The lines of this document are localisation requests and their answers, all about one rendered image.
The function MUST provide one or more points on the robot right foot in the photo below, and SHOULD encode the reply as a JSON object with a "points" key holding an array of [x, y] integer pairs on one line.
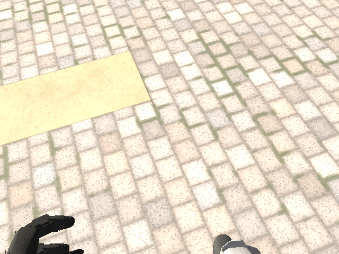
{"points": [[219, 242]]}

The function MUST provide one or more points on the left robot hand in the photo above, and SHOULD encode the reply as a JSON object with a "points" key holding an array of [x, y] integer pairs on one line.
{"points": [[26, 240]]}

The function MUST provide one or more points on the right robot shin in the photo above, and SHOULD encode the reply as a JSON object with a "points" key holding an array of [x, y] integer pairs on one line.
{"points": [[233, 244]]}

